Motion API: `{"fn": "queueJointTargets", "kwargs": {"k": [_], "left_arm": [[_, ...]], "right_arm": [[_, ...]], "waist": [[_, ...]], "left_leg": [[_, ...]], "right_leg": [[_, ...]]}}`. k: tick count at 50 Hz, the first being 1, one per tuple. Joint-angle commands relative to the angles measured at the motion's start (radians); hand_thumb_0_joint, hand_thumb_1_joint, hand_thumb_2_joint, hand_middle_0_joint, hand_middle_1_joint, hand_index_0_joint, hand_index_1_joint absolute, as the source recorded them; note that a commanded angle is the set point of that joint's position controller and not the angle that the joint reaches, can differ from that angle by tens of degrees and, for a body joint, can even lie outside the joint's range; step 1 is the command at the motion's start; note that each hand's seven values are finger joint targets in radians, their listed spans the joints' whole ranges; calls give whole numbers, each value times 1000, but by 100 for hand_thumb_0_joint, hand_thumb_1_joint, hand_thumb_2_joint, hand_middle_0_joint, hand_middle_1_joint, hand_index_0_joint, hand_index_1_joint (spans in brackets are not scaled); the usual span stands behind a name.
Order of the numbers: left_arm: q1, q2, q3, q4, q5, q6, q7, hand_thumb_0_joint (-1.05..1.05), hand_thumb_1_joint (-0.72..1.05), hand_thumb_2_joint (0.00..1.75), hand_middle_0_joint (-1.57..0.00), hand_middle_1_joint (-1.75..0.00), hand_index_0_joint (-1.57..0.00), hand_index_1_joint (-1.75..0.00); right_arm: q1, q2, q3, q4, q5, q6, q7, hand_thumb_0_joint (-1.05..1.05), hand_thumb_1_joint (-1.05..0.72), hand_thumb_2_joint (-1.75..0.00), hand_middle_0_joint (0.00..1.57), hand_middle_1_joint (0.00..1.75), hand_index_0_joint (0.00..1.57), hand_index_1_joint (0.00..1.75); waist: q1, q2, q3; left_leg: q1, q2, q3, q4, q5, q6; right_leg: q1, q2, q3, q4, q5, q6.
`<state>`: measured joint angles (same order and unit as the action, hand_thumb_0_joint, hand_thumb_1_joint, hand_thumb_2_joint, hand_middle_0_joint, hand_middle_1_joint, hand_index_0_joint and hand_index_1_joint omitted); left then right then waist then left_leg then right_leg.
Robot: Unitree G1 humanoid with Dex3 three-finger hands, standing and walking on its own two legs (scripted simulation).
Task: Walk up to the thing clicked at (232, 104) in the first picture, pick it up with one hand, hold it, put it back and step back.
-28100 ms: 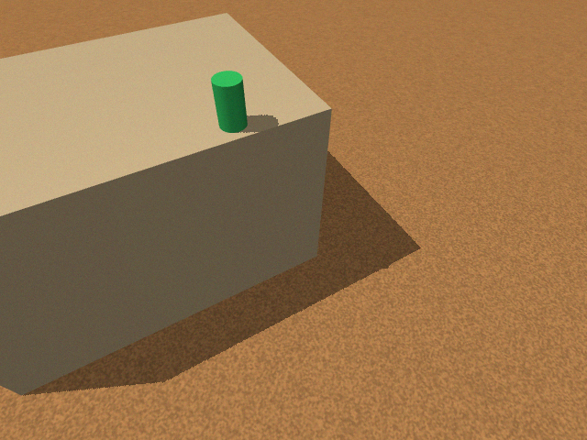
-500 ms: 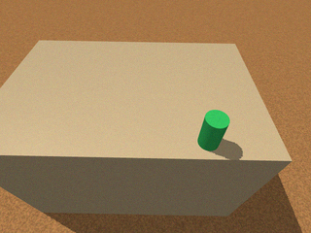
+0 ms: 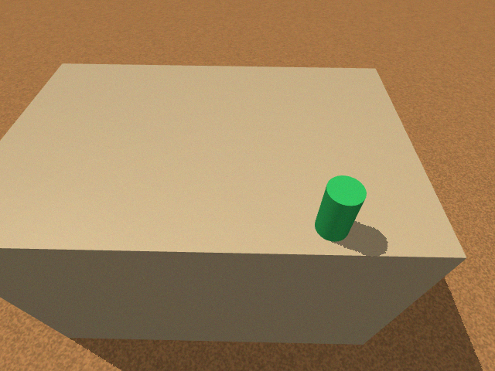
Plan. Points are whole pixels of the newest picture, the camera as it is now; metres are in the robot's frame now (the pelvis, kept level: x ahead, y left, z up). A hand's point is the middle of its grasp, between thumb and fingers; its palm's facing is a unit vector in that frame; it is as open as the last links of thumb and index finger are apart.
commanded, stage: stand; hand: right
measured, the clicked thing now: (338, 209) +0.41 -0.17 -0.02
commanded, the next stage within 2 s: step back in 0.86 s
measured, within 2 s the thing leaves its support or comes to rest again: neither
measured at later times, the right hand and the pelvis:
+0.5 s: hand out of the picture +0.07 -0.25 -0.16, palm faces -0.05 +0.94 -0.34, open 7.4 cm; pelvis +0.00 +0.00 +0.00, yaw +0 degrees
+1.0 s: hand out of the picture +0.07 -0.25 -0.16, palm faces -0.04 +0.93 -0.36, open 7.4 cm; pelvis -0.02 +0.01 -0.01, yaw +1 degrees
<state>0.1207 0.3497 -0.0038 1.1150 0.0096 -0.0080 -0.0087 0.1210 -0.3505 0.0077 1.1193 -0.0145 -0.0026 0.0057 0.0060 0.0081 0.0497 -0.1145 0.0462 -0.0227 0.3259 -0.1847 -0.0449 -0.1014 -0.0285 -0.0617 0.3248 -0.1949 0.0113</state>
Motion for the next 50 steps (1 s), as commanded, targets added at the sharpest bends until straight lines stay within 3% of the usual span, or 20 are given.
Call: {"fn": "queueJointTargets", "kwargs": {"k": [1, 5, 16, 25, 40, 42, 43, 44, 45, 47, 48, 50], "left_arm": [[-23, 219, 47, -57, 2, -22, 18, 0, 90, 90, -20, -30, -20, -30], [-20, 216, 47, -58, 0, -22, 17, 0, 90, 90, -20, -30, -20, -30], [-22, 214, 48, -55, 3, -20, 15, 0, 90, 90, -20, -30, -20, -30], [-17, 216, 49, -55, 1, -23, 17, 0, 90, 90, -20, -30, -20, -30], [-17, 216, 46, -55, 2, -20, 16, 0, 90, 90, -20, -30, -20, -30], [-20, 218, 47, -57, 3, -21, 17, 0, 90, 90, -20, -30, -20, -30], [-27, 276, 100, -76, -18, -7, 22, 0, 90, 90, -20, -30, -20, -30], [-1, 272, 104, -88, -23, -3, 27, 0, 90, 90, -20, -30, -20, -30], [12, 269, 108, -101, -24, 0, 28, 0, 90, 90, -20, -30, -20, -30], [-21, 279, 120, -146, -20, 10, 27, 0, 90, 90, -20, -30, -20, -30], [-46, 282, 122, -167, -16, 15, 27, 0, 90, 90, -20, -30, -20, -30], [-97, 298, 127, -211, 5, 23, 30, 0, 90, 90, -20, -30, -20, -30]], "right_arm": [[-30, -214, -44, -54, 3, -21, -15, 0, -90, -90, 20, 30, 20, 30], [-27, -216, -44, -54, 2, -21, -16, 0, -90, -90, 20, 30, 20, 30], [-27, -213, -43, -54, 2, -21, -15, 0, -90, -90, 20, 30, 20, 30], [-25, -218, -42, -57, 4, -23, -18, 0, -90, -90, 20, 30, 20, 30], [-30, -214, -41, -53, 4, -20, -15, 0, -90, -90, 20, 30, 20, 30], [-34, -212, -42, -55, 2, -21, -15, 0, -90, -90, 20, 30, 20, 30], [-60, -262, -66, -78, 4, -3, -12, 0, -90, -90, 20, 30, 20, 30], [-39, -241, -65, -92, 12, 2, -13, 0, -90, -90, 20, 30, 20, 30], [-37, -236, -68, -105, 19, 5, -12, 0, -90, -90, 20, 30, 20, 30], [1, -231, -77, -134, 22, 16, -13, 0, -90, -90, 20, 30, 20, 30], [5, -226, -82, -143, 22, 24, -12, 0, -90, -90, 20, 30, 20, 30], [27, -219, -94, -168, 14, 46, -8, 0, -90, -90, 20, 30, 20, 30]], "waist": [[-6, -13, -91], [-4, -3, -92], [-6, 11, -57], [-3, -3, -95], [-5, 1, -58], [-5, -7, -74], [3, 5, 43], [2, -2, -3], [5, -6, -54], [-8, -64, -134], [-11, -92, -143], [-15, -194, -88]], "left_leg": [[21, 87, -57, -29, 191, 51], [16, 87, -56, -30, 207, 51], [-5, 83, -65, -51, 129, 50], [20, 90, -60, -26, 227, 55], [-7, 81, -63, -44, 154, 49], [6, 85, -66, -42, 182, 50], [-87, 59, -63, 73, 330, 84], [-79, 59, -44, 119, 385, 88], [-55, 46, -33, 178, 408, 94], [-74, 6, -1, 293, 326, 97], [-78, -25, 15, 361, 199, 90], [-132, -76, -8, 570, -278, 102]], "right_leg": [[28, -116, 88, -49, 177, -27], [35, -116, 90, -43, 190, -29], [10, -110, 91, -61, 95, -28], [42, -117, 86, -37, 204, -27], [19, -114, 88, -60, 125, -25], [24, -114, 85, -52, 143, -27], [-31, -98, 92, 35, 282, -40], [-6, -107, 84, 63, 353, -56], [3, -118, 87, 82, 414, -78], [20, -178, 133, 96, 432, -140], [-14, -222, 166, 91, 428, -176], [-147, -336, 255, 61, 386, -261]]}}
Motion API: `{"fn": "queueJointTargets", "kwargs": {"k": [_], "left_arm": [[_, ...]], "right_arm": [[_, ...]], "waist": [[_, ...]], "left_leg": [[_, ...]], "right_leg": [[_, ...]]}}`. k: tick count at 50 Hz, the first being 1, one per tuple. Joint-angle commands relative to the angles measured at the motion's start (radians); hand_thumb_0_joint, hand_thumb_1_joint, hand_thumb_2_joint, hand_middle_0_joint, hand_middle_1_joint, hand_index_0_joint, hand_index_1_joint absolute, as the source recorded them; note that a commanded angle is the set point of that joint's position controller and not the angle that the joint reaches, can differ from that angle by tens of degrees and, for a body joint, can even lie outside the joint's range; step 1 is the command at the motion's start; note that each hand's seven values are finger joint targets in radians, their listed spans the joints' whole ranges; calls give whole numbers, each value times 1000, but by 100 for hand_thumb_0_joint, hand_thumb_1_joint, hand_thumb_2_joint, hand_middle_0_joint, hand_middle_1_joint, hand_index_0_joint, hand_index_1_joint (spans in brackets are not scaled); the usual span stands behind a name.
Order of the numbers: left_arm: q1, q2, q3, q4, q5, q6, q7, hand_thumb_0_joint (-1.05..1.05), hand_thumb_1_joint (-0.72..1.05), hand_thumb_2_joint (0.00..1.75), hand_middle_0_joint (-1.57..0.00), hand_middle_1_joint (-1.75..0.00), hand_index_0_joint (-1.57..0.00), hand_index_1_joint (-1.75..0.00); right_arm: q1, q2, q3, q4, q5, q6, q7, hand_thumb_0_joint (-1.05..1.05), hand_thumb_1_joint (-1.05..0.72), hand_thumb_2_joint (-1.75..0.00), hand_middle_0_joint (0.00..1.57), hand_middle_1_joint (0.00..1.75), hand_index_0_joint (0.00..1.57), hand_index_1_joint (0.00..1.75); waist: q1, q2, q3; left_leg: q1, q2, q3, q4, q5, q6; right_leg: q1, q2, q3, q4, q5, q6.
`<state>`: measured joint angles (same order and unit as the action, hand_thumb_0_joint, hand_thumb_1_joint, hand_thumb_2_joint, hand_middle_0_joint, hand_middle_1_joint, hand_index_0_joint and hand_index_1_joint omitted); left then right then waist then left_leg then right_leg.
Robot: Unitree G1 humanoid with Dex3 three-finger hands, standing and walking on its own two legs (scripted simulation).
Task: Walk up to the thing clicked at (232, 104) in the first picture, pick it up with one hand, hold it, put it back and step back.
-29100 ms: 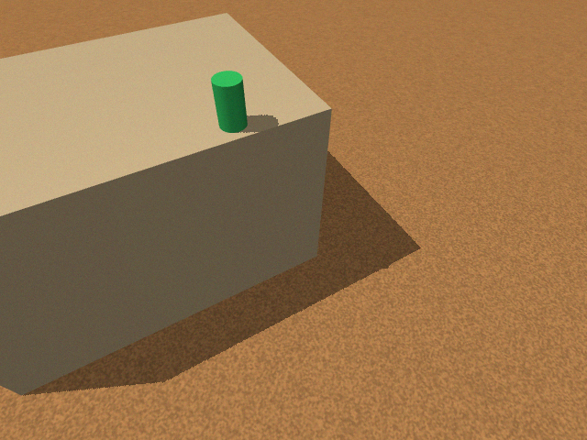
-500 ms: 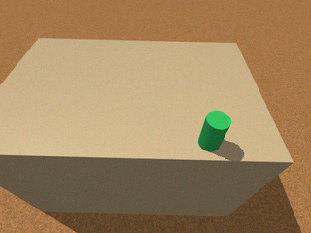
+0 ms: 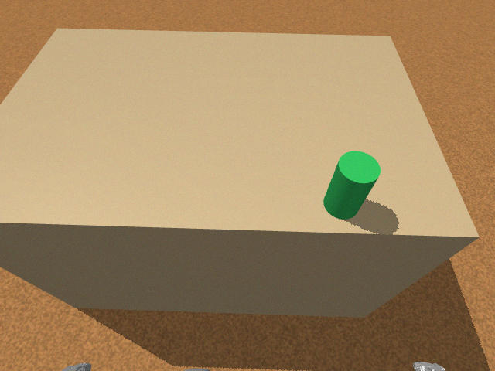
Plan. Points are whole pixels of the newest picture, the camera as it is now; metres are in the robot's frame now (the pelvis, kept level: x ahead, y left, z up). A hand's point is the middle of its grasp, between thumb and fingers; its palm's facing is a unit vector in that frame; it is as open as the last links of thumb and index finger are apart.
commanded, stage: step back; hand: right
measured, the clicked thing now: (349, 187) +0.43 -0.18 -0.01
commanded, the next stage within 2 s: none
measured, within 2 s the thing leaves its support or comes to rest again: neither
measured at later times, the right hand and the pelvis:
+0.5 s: hand out of the picture +0.01 -0.21 -0.15, palm faces +0.02 +0.92 -0.40, open 7.4 cm; pelvis -0.08 +0.05 -0.01, yaw -4 degrees
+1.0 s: hand out of the picture -0.10 -0.21 -0.16, palm faces -0.08 +0.90 -0.42, open 7.4 cm; pelvis -0.19 +0.07 -0.02, yaw +0 degrees
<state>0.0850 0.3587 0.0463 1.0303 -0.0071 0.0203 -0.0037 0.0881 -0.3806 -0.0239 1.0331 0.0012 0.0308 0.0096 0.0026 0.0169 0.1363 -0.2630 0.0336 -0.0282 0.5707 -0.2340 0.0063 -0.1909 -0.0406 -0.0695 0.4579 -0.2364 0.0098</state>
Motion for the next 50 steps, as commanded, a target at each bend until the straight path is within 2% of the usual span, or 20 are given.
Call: {"fn": "queueJointTargets", "kwargs": {"k": [1, 6, 7, 8, 9, 14, 21, 26, 28, 29, 30, 31, 32, 35, 43, 46, 47, 48, 49, 50], "left_arm": [[-85, 295, 80, -147, 34, -5, 26, 0, 90, 90, -20, -30, -20, -30], [-120, 263, 64, -197, 25, 7, 26, 0, 90, 90, -20, -30, -20, -30], [-99, 234, 57, -209, 15, 19, 24, 0, 90, 90, -20, -30, -20, -30], [-73, 162, 49, -229, 3, 29, 27, 0, 90, 90, -20, -30, -20, -30], [-43, 187, 56, -218, 8, 39, 41, 0, 90, 90, -20, -30, -20, -30], [42, 221, 63, -180, 3, 39, 48, 0, 90, 90, -20, -30, -20, -30], [16, 199, 68, -235, 16, 20, 33, 0, 90, 90, -20, -30, -20, -30], [107, 193, 77, -210, 25, 15, 17, 0, 90, 90, -20, -30, -20, -30], [193, 182, 80, -178, 30, 3, 14, 0, 90, 90, -20, -30, -20, -30], [186, 222, 89, -188, 42, -4, 16, 0, 90, 90, -20, -30, -20, -30], [143, 291, 105, -218, 45, -12, 13, 0, 90, 90, -20, -30, -20, -30], [104, 359, 116, -239, 35, -9, 12, 0, 90, 90, -20, -30, -20, -30], [61, 335, 112, -269, 41, -16, 16, 0, 90, 90, -20, -30, -20, -30], [-13, 250, 90, -293, 32, -13, 29, 0, 90, 90, -20, -30, -20, -30], [75, 255, 88, -328, 36, 2, 38, 0, 90, 90, -20, -30, -20, -30], [18, 260, 77, -349, 21, 19, 27, 0, 90, 90, -20, -30, -20, -30], [38, 217, 65, -354, 18, 25, 23, 0, 90, 90, -20, -30, -20, -30], [46, 181, 58, -362, 11, 24, 25, 0, 90, 90, -20, -30, -20, -30], [-16, 231, 86, -347, 23, 28, 42, 0, 90, 90, -20, -30, -20, -30], [-14, 239, 90, -325, 25, 34, 45, 0, 90, 90, -20, -30, -20, -30]], "right_arm": [[89, -190, -67, -93, -4, 19, -9, 0, -90, -90, 20, 30, 20, 30], [182, -192, -80, -101, -10, -2, -9, 0, -90, -90, 20, 30, 20, 30], [178, -229, -93, -107, -27, -11, -13, 0, -90, -90, 20, 30, 20, 30], [160, -307, -110, -128, -51, -22, -16, 0, -90, -90, 20, 30, 20, 30], [135, -374, -121, -147, -35, -24, -16, 0, -90, -90, 20, 30, 20, 30], [16, -241, -94, -208, -29, -24, -46, 0, -90, -90, 20, 30, 20, 30], [118, -235, -94, -220, -21, -21, -51, 0, -90, -90, 20, 30, 20, 30], [43, -264, -97, -255, -21, -14, -42, 0, -90, -90, 20, 30, 20, 30], [2, -262, -92, -256, -11, -8, -35, 0, -90, -90, 20, 30, 20, 30], [9, -227, -79, -257, -4, -8, -34, 0, -90, -90, 20, 30, 20, 30], [31, -188, -65, -266, 3, -9, -32, 0, -90, -90, 20, 30, 20, 30], [-15, -185, -71, -265, 2, -3, -39, 0, -90, -90, 20, 30, 20, 30], [3, -207, -79, -250, -3, 0, -43, 0, -90, -90, 20, 30, 20, 30], [78, -196, -67, -225, 8, -8, -44, 0, -90, -90, 20, 30, 20, 30], [102, -181, -62, -244, -13, -23, -41, 0, -90, -90, 20, 30, 20, 30], [193, -192, -81, -208, -22, -33, -33, 0, -90, -90, 20, 30, 20, 30], [176, -239, -95, -217, -39, -39, -35, 0, -90, -90, 20, 30, 20, 30], [122, -349, -115, -239, -41, -40, -29, 0, -90, -90, 20, 30, 20, 30], [130, -400, -124, -246, -35, -39, -25, 0, -90, -90, 20, 30, 20, 30], [99, -349, -117, -236, -33, -41, -31, 0, -90, -90, 20, 30, 20, 30]], "waist": [[-25, -217, -151], [-57, -159, -183], [-48, 1, -172], [-25, 216, -167], [-27, 168, -210], [30, 135, -204], [-47, 107, -202], [-14, 130, -216], [35, 113, -227], [24, 9, -208], [-1, -166, -178], [53, -287, -134], [33, -224, -97], [-19, -147, -118], [40, -208, -209], [-20, -156, -219], [-11, -26, -209], [-2, 217, -191], [-63, 189, -188], [-38, 91, -161]], "left_leg": [[-5, -33, -53, 363, -321, 59], [-21, -26, 12, -9, -20, 47], [7, 48, -88, -141, 311, 50], [109, 217, -373, -191, 606, 102], [100, 298, -439, -176, 717, 193], [201, 202, -240, -105, 590, 182], [316, 224, -207, -76, 630, 229], [138, 238, -215, -90, 330, 211], [35, 190, -158, -20, 264, 146], [-64, 125, -117, 33, 158, 90], [-210, -12, -46, 168, -53, 24], [-206, -133, -33, 419, -388, -2], [-199, -115, -124, 569, -401, -7], [-222, -153, -135, 597, -284, -5], [-166, -60, -19, 196, -274, -18], [56, -54, 28, -141, 35, 11], [103, 66, -153, -187, 160, 50], [134, 296, -462, -245, 301, 167], [-9, 379, -544, -242, 379, 277], [-30, 344, -455, -222, 369, 260]], "right_leg": [[-97, -349, 270, -57, 426, -276], [-4, -212, 151, 170, 362, -156], [-47, -107, 91, 314, 226, -98], [-247, 76, 103, 501, -219, -55], [-254, 137, 215, 609, -446, -43], [-331, 127, 280, 784, -279, -26], [-285, 108, 204, 498, -266, 12], [-96, 58, 109, 241, -201, -20], [42, 41, 87, 23, -3, -53], [70, -26, 209, -20, 46, -81], [94, -183, 434, -76, 114, -161], [-60, -361, 600, -134, 245, -333], [-111, -375, 605, -114, 346, -351], [-24, -188, 297, -16, 515, -226], [175, -219, 276, 98, 580, -229], [11, -167, 232, 200, 382, -154], [-115, -86, 202, 287, 176, -94], [-304, 115, 110, 456, -243, -40], [-240, 145, 236, 654, -465, -30], [-247, 145, 298, 763, -413, -39]]}}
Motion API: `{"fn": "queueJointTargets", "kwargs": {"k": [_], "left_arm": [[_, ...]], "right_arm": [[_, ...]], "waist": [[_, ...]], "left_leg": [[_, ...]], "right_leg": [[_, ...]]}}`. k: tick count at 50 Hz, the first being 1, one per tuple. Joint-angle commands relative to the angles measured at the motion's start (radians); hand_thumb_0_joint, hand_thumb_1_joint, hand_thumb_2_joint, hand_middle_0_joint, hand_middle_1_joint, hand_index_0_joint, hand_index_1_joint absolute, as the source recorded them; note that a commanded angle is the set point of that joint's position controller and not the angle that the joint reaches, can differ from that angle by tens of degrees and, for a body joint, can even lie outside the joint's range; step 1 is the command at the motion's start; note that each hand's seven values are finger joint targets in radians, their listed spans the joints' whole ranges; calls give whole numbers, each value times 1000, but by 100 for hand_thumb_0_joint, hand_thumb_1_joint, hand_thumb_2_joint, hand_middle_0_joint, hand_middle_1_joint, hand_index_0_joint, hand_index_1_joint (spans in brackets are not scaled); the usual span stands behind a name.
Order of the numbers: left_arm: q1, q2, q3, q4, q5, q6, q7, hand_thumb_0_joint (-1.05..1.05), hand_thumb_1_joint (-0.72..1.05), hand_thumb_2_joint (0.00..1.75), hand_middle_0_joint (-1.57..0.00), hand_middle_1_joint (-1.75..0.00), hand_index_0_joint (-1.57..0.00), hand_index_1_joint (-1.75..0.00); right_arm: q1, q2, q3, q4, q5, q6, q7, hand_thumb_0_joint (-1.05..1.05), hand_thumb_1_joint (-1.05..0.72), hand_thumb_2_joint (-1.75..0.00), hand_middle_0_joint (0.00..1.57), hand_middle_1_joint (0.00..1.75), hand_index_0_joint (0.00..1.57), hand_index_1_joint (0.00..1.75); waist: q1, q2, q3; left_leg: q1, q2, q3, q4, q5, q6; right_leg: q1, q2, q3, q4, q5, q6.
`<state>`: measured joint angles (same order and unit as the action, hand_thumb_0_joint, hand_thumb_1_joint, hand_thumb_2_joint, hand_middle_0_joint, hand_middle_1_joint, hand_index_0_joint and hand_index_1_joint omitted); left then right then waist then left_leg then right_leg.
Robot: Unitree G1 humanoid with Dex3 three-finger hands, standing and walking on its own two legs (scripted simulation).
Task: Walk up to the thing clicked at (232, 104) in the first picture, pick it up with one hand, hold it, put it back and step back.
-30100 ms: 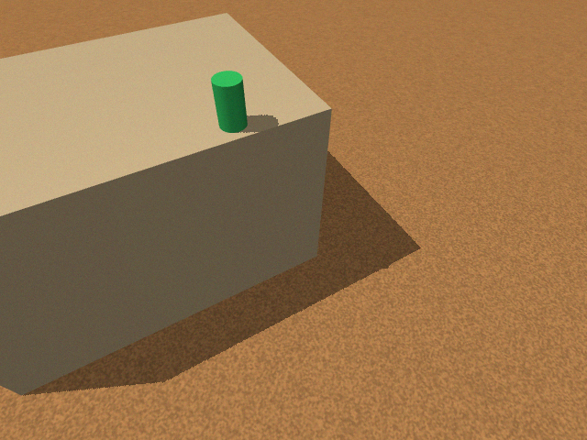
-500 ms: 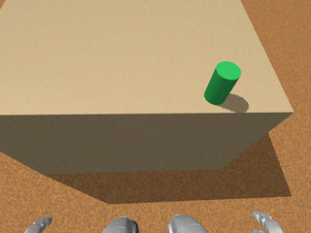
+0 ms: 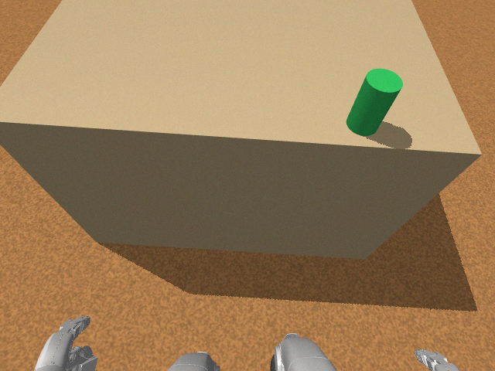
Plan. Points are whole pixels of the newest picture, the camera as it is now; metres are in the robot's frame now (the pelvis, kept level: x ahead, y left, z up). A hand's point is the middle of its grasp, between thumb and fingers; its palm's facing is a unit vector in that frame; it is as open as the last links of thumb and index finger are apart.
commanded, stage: step back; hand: right
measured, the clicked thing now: (372, 104) +0.62 -0.25 +0.01
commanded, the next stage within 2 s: none
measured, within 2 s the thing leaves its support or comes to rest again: neither
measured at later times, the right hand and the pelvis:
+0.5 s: hand out of the picture -0.05 -0.31 -0.14, palm faces +0.04 +0.92 -0.39, open 7.4 cm; pelvis -0.15 -0.03 +0.01, yaw -5 degrees
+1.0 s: hand out of the picture -0.20 -0.31 -0.13, palm faces -0.02 +0.91 -0.42, open 7.4 cm; pelvis -0.31 -0.04 +0.00, yaw -4 degrees
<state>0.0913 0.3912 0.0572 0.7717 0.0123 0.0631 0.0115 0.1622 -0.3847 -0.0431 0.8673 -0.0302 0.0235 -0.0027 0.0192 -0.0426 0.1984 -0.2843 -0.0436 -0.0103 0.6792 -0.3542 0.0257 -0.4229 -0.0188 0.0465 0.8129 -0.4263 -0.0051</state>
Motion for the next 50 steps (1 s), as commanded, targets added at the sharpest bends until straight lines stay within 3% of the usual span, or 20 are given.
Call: {"fn": "queueJointTargets", "kwargs": {"k": [1, 3, 9, 12, 15, 17, 18, 19, 20, 23, 28, 31, 34, 35, 36, 37, 39, 41, 47, 50], "left_arm": [[22, 186, 76, -57, -6, -8, 27, 0, 90, 90, -20, -30, -20, -30], [104, 190, 79, -24, -12, -12, 24, 0, 90, 90, -20, -30, -20, -30], [91, 173, 76, -35, 5, -19, 9, 0, 90, 90, -20, -30, -20, -30], [121, 167, 73, -24, 4, -18, 2, 0, 90, 90, -20, -30, -20, -30], [224, 170, 80, 33, 4, -22, -11, 0, 90, 90, -20, -30, -20, -30], [296, 172, 87, 74, 18, -32, -10, 0, 90, 90, -20, -30, -20, -30], [269, 230, 102, 57, 35, -38, -12, 0, 90, 90, -20, -30, -20, -30], [192, 344, 127, 10, 32, -37, -13, 0, 90, 90, -20, -30, -20, -30], [123, 386, 129, -25, 36, -38, -8, 0, 90, 90, -20, -30, -20, -30], [-43, 247, 92, -54, 33, -50, 9, 0, 90, 90, -20, -30, -20, -30], [76, 227, 87, -58, 36, -42, 22, 0, 90, 90, -20, -30, -20, -30], [86, 237, 83, -63, 23, -33, 26, 0, 90, 90, -20, -30, -20, -30], [42, 216, 64, -80, 4, -16, 17, 0, 90, 90, -20, -30, -20, -30], [56, 177, 52, -85, 2, -14, 12, 0, 90, 90, -20, -30, -20, -30], [2, 178, 58, -98, -10, -14, 18, 0, 90, 90, -20, -30, -20, -30], [-48, 206, 76, -89, 5, -9, 27, 0, 90, 90, -20, -30, -20, -30], [-2, 183, 74, -58, -13, 0, 23, 0, 90, 90, -20, -30, -20, -30], [81, 188, 75, -19, -12, -3, 18, 0, 90, 90, -20, -30, -20, -30], [65, 168, 64, -16, 4, -22, 5, 0, 90, 90, -20, -30, -20, -30], [178, 166, 66, 47, 6, -30, -1, 0, 90, 90, -20, -30, -20, -30]], "right_arm": [[-32, -293, -78, -76, 0, -33, -24, 0, -90, -90, 20, 30, 20, 30], [-82, -252, -69, -94, -1, -33, -33, 0, -90, -90, 20, 30, 20, 30], [14, -233, -75, -94, 6, -30, -37, 0, -90, -90, 20, 30, 20, 30], [-10, -263, -83, -115, -2, -21, -34, 0, -90, -90, 20, 30, 20, 30], [-63, -291, -88, -129, -4, -5, -27, 0, -90, -90, 20, 30, 20, 30], [-83, -266, -78, -130, 11, 8, -22, 0, -90, -90, 20, 30, 20, 30], [-58, -217, -63, -138, 17, 9, -19, 0, -90, -90, 20, 30, 20, 30], [-90, -159, -53, -164, 24, 4, -27, 0, -90, -90, 20, 30, 20, 30], [-109, -209, -71, -151, 16, 9, -40, 0, -90, -90, 20, 30, 20, 30], [18, -208, -65, -87, 32, 0, -35, 0, -90, -90, 20, 30, 20, 30], [1, -182, -51, -99, 16, -11, -35, 0, -90, -90, 20, 30, 20, 30], [36, -175, -52, -89, 8, -19, -30, 0, -90, -90, 20, 30, 20, 30], [126, -189, -64, -45, 6, -29, -28, 0, -90, -90, 20, 30, 20, 30], [115, -258, -83, -51, -6, -31, -30, 0, -90, -90, 20, 30, 20, 30], [41, -377, -96, -75, 5, -23, -20, 0, -90, -90, 20, 30, 20, 30], [48, -384, -106, -79, -4, -29, -22, 0, -90, -90, 20, 30, 20, 30], [-19, -299, -73, -76, -5, -33, -35, 0, -90, -90, 20, 30, 20, 30], [-60, -263, -64, -89, -2, -30, -39, 0, -90, -90, 20, 30, 20, 30], [9, -262, -71, -93, -10, -6, -30, 0, -90, -90, 20, 30, 20, 30], [-57, -290, -72, -107, 5, 12, -23, 0, -90, -90, 20, 30, 20, 30]], "waist": [[-17, 115, -226], [22, 172, -199], [-51, 178, -243], [-45, 230, -263], [-9, 272, -292], [30, 214, -293], [17, 41, -234], [33, -222, -170], [59, -227, -115], [-59, -99, -138], [30, -140, -196], [30, -174, -244], [-17, -90, -292], [-4, 56, -296], [-22, 263, -265], [-66, 240, -239], [-5, 107, -221], [29, 165, -207], [-41, 230, -263], [10, 276, -328]], "left_leg": [[58, 353, -349, -294, 551, 207], [60, 315, -248, -275, 535, 193], [270, 307, -211, -221, 591, 229], [211, 336, -216, -235, 486, 228], [76, 304, -191, -235, 293, 174], [-50, 241, -143, -148, 185, 101], [-207, 140, -96, -30, 29, 39], [-305, -52, -38, 184, -210, -24], [-237, -26, -142, 405, -268, -41], [-196, -67, -154, 519, -115, -28], [-232, -28, -73, 286, -177, -47], [-157, 8, -16, 49, -147, -30], [60, 37, -14, -270, 210, 5], [149, 210, -254, -279, 357, 72], [29, 407, -466, -322, 475, 238], [-40, 463, -558, -332, 498, 307], [-6, 347, -343, -265, 592, 236], [10, 316, -243, -240, 581, 215], [188, 304, -223, -202, 536, 223], [99, 279, -182, -170, 415, 163]], "right_leg": [[-65, 130, 202, 450, -160, -29], [-88, 124, 165, 501, -88, -12], [-102, 92, 109, 286, -93, 52], [13, 50, 57, 103, -91, 41], [196, 27, -33, -159, -5, 3], [315, 23, -44, -369, 142, -29], [309, -92, 178, -426, 30, -73], [154, -309, 450, -533, 9, -194], [-47, -434, 555, -582, 28, -313], [36, -229, 180, -411, 395, -199], [314, -234, 153, -307, 625, -209], [378, -242, 159, -241, 700, -192], [265, -180, 103, -114, 554, -114], [81, -98, 69, -17, 327, -60], [24, 68, -51, 153, -119, -17], [21, 73, 84, 343, -237, -12], [-41, 106, 178, 476, -165, -25], [-34, 103, 139, 502, -100, -13], [17, 58, 10, 64, -110, 32], [203, 43, -69, -259, 51, -5]]}}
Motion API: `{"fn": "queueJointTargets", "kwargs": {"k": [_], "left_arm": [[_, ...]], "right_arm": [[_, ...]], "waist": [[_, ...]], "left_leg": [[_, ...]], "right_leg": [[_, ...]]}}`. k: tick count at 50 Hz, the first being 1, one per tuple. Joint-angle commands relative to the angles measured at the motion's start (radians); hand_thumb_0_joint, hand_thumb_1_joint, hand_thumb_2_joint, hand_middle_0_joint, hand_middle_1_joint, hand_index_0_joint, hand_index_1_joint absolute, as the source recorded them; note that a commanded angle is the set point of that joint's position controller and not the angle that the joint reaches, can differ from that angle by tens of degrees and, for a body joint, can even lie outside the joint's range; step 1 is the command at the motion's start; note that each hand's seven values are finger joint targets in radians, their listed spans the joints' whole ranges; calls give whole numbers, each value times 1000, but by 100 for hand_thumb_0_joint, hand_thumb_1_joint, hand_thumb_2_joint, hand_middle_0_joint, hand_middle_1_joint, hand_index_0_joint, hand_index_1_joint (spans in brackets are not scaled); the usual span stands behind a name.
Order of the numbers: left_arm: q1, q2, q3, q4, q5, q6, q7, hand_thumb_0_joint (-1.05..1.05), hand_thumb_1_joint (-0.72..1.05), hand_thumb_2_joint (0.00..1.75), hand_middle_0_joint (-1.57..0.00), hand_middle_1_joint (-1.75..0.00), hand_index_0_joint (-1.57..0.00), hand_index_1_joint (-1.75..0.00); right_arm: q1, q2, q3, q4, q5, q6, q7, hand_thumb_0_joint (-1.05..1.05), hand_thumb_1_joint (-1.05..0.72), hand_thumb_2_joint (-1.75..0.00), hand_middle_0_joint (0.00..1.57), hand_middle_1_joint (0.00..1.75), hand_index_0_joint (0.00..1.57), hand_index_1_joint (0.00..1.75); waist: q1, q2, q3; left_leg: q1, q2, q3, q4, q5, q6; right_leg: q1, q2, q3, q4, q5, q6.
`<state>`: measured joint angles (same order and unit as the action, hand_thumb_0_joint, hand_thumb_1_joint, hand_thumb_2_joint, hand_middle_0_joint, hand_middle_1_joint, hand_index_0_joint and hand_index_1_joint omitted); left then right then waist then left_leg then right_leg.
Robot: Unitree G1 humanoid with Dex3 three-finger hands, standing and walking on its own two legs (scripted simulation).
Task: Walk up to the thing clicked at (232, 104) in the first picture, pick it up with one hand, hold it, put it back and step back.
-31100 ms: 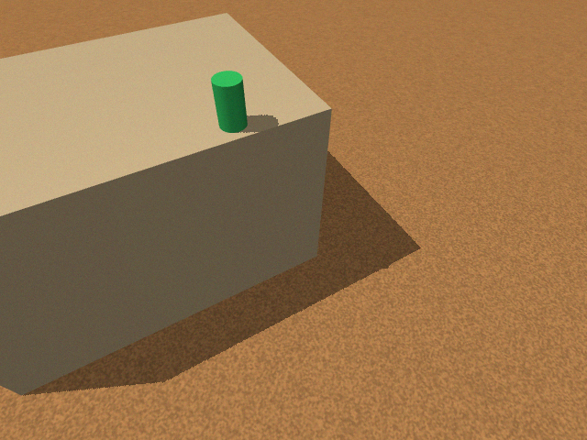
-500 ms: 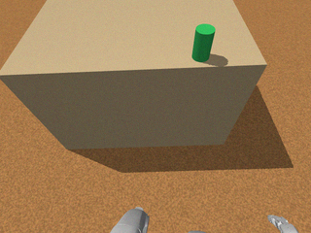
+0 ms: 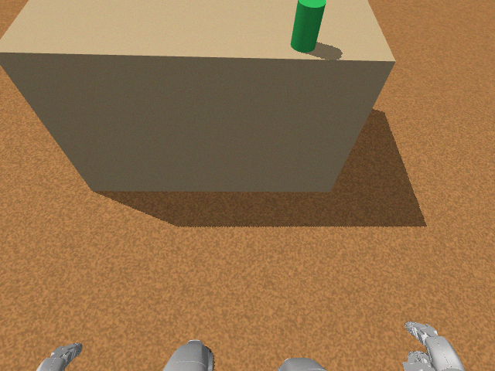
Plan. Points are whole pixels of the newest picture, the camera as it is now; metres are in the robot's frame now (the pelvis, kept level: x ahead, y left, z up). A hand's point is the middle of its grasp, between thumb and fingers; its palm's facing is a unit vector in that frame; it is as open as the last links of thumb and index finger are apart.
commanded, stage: step back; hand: right
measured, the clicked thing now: (307, 24) +0.95 -0.15 +0.01
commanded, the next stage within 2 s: stand in 1.28 s
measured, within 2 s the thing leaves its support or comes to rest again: neither
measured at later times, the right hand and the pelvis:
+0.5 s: hand out of the picture -0.05 -0.27 -0.15, palm faces -0.15 +0.93 -0.35, open 7.4 cm; pelvis -0.14 -0.02 +0.00, yaw +6 degrees
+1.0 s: hand out of the picture -0.02 -0.25 -0.14, palm faces -0.15 +0.91 -0.38, open 7.4 cm; pelvis -0.12 +0.01 +0.01, yaw +6 degrees
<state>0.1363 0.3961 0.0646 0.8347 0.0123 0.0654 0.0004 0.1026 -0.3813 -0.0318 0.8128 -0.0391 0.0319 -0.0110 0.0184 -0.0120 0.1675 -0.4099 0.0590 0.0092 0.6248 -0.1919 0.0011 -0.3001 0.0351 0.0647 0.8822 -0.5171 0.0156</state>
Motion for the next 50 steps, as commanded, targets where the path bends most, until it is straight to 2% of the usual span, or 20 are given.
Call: {"fn": "queueJointTargets", "kwargs": {"k": [1, 2, 3, 4, 7, 9, 15, 19, 20, 21, 22, 25, 30, 31, 33, 34, 44, 45, 47, 50], "left_arm": [[177, 162, 61, 14, 10, -37, 11, 0, 90, 90, -20, -30, -20, -30], [163, 208, 75, 12, 26, -41, 15, 0, 90, 90, -20, -30, -20, -30], [159, 310, 102, -9, 36, -44, 14, 0, 90, 90, -20, -30, -20, -30], [81, 396, 115, -46, 37, -40, 17, 0, 90, 90, -20, -30, -20, -30], [-66, 253, 70, -73, 30, -57, 31, 0, 90, 90, -20, -30, -20, -30], [-11, 241, 76, -74, 37, -68, 34, 0, 90, 90, -20, -30, -20, -30], [94, 268, 82, -39, 35, -75, 30, 0, 90, 90, -20, -30, -20, -30], [16, 247, 59, -39, 26, -64, 12, 0, 90, 90, -20, -30, -20, -30], [48, 190, 41, -30, 27, -63, 9, 0, 90, 90, -20, -30, -20, -30], [8, 140, 26, -31, 6, -68, 6, 0, 90, 90, -20, -30, -20, -30], [-59, 227, 59, -11, 13, -68, 10, 0, 90, 90, -20, -30, -20, -30], [34, 179, 47, 43, -2, -77, -10, 0, 90, 90, -20, -30, -20, -30], [120, 160, 55, 113, 14, -98, -8, 0, 90, 90, -20, -30, -20, -30], [136, 180, 59, 123, 23, -106, 0, 0, 90, 90, -20, -30, -20, -30], [159, 292, 81, 124, 35, -114, 4, 0, 90, 90, -20, -30, -20, -30], [92, 301, 83, 93, 35, -123, 6, 0, 90, 90, -20, -30, -20, -30], [-2, 206, 34, 72, 18, -111, -4, 0, 90, 90, -20, -30, -20, -30], [15, 173, 20, 72, 15, -107, -6, 0, 90, 90, -20, -30, -20, -30], [21, 156, 17, 91, -7, -92, -3, 0, 90, 90, -20, -30, -20, -30], [30, 165, 22, 112, -3, -95, 0, 0, 90, 90, -20, -30, -20, -30]], "right_arm": [[-12, -280, -79, -51, 18, 11, -10, 0, -90, -90, 20, 30, 20, 30], [-4, -229, -64, -56, 21, 12, -8, 0, -90, -90, 20, 30, 20, 30], [-8, -156, -43, -86, 27, 4, -13, 0, -90, -90, 20, 30, 20, 30], [-59, -176, -62, -95, 23, 9, -33, 0, -90, -90, 20, 30, 20, 30], [17, -197, -61, -31, 33, 6, -30, 0, -90, -90, 20, 30, 20, 30], [49, -196, -60, -17, 26, -3, -27, 0, -90, -90, 20, 30, 20, 30], [-8, -193, -67, -10, 3, -14, -6, 0, -90, -90, 20, 30, 20, 30], [143, -182, -76, 90, 7, -34, 8, 0, -90, -90, 20, 30, 20, 30], [162, -207, -88, 110, 0, -43, 5, 0, -90, -90, 20, 30, 20, 30], [116, -287, -93, 96, -5, -48, 5, 0, -90, -90, 20, 30, 20, 30], [60, -339, -101, 82, 0, -48, 8, 0, -90, -90, 20, 30, 20, 30], [-29, -231, -60, 71, -5, -70, 5, 0, -90, -90, 20, 30, 20, 30], [-27, -222, -67, 81, -2, -41, 22, 0, -90, -90, 20, 30, 20, 30], [-1, -194, -62, 82, 2, -35, 21, 0, -90, -90, 20, 30, 20, 30], [-29, -162, -58, 72, 5, -33, 17, 0, -90, -90, 20, 30, 20, 30], [-7, -193, -68, 80, 2, -34, 16, 0, -90, -90, 20, 30, 20, 30], [108, -158, -77, 153, 3, -68, 21, 0, -90, -90, 20, 30, 20, 30], [122, -179, -83, 157, -2, -74, 13, 0, -90, -90, 20, 30, 20, 30], [53, -279, -86, 136, -1, -81, 8, 0, -90, -90, 20, 30, 20, 30], [12, -248, -75, 134, -4, -84, 8, 0, -90, -90, 20, 30, 20, 30]], "waist": [[25, 231, -307], [16, 132, -271], [26, -166, -216], [84, -262, -156], [-35, -60, -116], [-6, -111, -174], [69, -165, -170], [-19, -155, -187], [-22, -20, -199], [-32, 222, -178], [-52, 169, -81], [15, 111, -55], [29, 164, -88], [34, 95, -90], [58, -143, -56], [33, -73, -12], [-35, -87, -147], [-45, -29, -175], [-23, 156, -167], [-13, 142, -130]], "left_leg": [[177, 144, -175, -79, 197, 150], [26, 81, -148, -1, 54, 94], [-206, -101, -90, 186, -233, 26], [-158, -132, -143, 422, -445, -10], [-114, -161, -200, 574, -306, 0], [-101, -153, -154, 579, -282, -14], [-85, -78, -70, 191, -359, -21], [290, -88, 7, -231, -209, 27], [402, -16, -146, -296, -270, 53], [305, 204, -515, -404, -596, 154], [38, 299, -584, -458, -739, 250], [63, 166, -330, -379, -449, 169], [-9, 106, -199, -278, -505, 106], [-66, 72, -162, -198, -488, 78], [-147, -95, -68, 183, -416, 16], [-148, -56, -139, 259, -343, 11], [264, -67, 4, -174, -90, 4], [328, -26, -64, -215, -76, 15], [187, 245, -446, -385, -411, 158], [214, 219, -349, -319, -135, 176]], "right_leg": [[154, -10, -98, -443, 214, -44], [206, -75, 28, -462, 220, -67], [212, -281, 321, -507, 271, -140], [-65, -492, 515, -592, 295, -327], [-47, -283, 151, -423, 657, -205], [52, -268, 127, -379, 680, -204], [197, -315, 228, -451, 199, -227], [-37, -263, 129, -424, 8, -150], [-157, -212, 76, -306, -22, -111], [-268, -70, -66, -141, -49, -35], [-166, -84, -30, -10, -76, -28], [-86, -77, -28, -61, 82, -31], [188, -12, -117, -419, 164, -40], [261, -18, -68, -473, 149, -53], [104, -344, 477, -721, -414, -196], [57, -407, 527, -732, -409, -239], [-55, -220, 58, -456, 191, -140], [-94, -184, 19, -376, 243, -111], [-97, -49, -72, -183, 16, -38], [-91, -77, -20, -166, 5, -45]]}}
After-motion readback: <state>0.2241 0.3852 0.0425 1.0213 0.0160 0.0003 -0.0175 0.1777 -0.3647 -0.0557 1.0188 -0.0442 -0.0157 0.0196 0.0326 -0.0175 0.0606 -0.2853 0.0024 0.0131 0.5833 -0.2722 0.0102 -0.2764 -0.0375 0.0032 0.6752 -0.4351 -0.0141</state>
